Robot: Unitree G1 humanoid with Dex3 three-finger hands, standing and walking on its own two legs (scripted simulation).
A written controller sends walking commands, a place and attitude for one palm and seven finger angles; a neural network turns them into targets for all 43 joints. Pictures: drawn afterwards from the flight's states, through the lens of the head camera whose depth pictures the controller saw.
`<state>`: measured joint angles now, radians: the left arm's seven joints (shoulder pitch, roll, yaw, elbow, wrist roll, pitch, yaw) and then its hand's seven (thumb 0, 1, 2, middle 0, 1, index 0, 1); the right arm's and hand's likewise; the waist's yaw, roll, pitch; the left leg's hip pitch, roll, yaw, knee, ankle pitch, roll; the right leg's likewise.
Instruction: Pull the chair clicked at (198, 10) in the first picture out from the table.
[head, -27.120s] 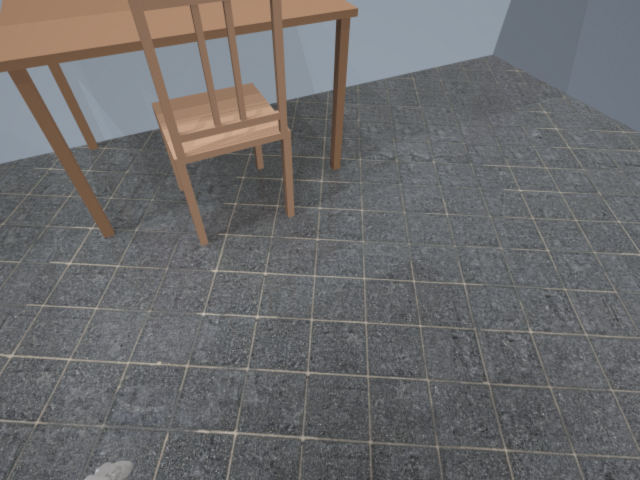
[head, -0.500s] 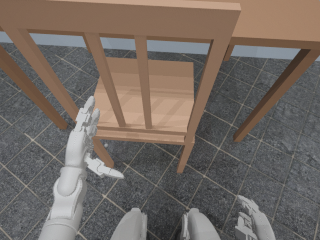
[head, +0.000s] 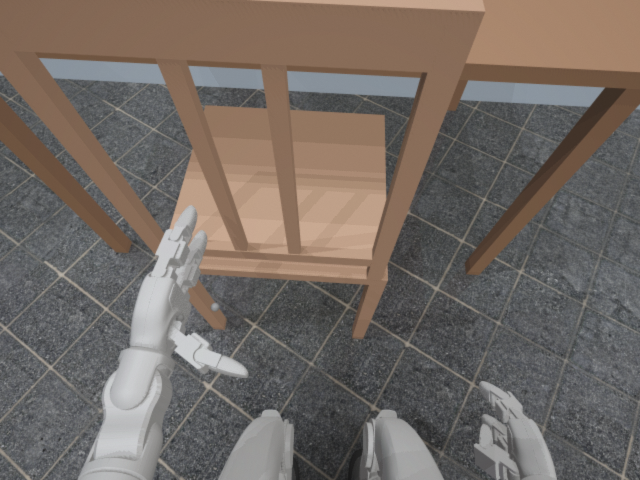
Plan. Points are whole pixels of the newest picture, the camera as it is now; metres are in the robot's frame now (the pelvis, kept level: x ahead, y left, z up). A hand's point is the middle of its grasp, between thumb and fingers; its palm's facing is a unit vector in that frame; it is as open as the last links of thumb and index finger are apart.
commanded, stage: aim the fingers beside a spindle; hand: left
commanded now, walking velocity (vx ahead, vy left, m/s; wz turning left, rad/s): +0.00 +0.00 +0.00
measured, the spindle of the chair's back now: (217, 181) +0.47 +0.15 +0.05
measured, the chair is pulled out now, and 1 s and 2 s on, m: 0.00 0.00 0.00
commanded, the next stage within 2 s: push the fingers through the gap in 0.22 s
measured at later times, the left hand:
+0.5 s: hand (216, 283) +0.34 +0.14 +0.01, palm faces -0.06 -1.00 -0.04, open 16.9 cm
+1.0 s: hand (231, 249) +0.39 +0.13 +0.01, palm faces -0.07 -1.00 -0.03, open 16.9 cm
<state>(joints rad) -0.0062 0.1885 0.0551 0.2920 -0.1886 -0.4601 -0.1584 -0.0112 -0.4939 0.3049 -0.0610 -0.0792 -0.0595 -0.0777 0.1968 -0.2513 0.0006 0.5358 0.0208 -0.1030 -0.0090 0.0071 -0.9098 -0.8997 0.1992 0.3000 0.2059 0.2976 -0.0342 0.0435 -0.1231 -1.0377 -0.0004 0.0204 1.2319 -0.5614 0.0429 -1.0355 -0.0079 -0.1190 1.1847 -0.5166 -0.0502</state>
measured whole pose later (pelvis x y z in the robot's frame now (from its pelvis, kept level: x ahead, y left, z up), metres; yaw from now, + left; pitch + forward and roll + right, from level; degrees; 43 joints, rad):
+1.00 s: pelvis +0.00 +0.00 +0.00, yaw -1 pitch +23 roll -2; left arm -0.34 0.20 0.12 0.60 -0.15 -0.46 -0.11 -0.01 -0.50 0.30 -0.06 -0.08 -0.06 -0.08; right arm 0.23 -0.26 0.01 0.59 0.01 -0.07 0.00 0.01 -0.91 -0.90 0.20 0.30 0.21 0.30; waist -0.07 0.05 -0.13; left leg -1.07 0.00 0.04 1.22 -0.55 0.05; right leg -1.07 -0.01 -0.10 1.17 -0.50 -0.04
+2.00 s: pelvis +0.00 +0.01 -0.01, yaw -2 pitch +25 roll -3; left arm -0.58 0.24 0.21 0.87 -0.10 -0.55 -0.09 -0.01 -0.50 0.30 -0.06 -0.08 -0.06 -0.08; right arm 0.27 -0.25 0.01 0.62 -0.01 -0.02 0.03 0.00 -0.91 -0.90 0.20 0.30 0.21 0.30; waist -0.11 0.04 -0.14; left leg -1.13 0.01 0.04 1.25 -0.56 0.06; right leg -1.13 0.00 -0.10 1.18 -0.50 -0.03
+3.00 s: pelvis +0.01 +0.00 +0.00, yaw -1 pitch +25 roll -2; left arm -0.52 0.22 0.16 0.80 -0.12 -0.52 -0.04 0.01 0.76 0.83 -0.48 -1.45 -0.43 -1.44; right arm 0.26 -0.25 -0.01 0.62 0.00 0.00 0.05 0.00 -0.91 -0.90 0.20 0.30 0.20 0.30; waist -0.09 0.05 -0.15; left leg -1.10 0.00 0.03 1.22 -0.56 0.05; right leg -1.10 0.00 -0.10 1.17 -0.51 -0.04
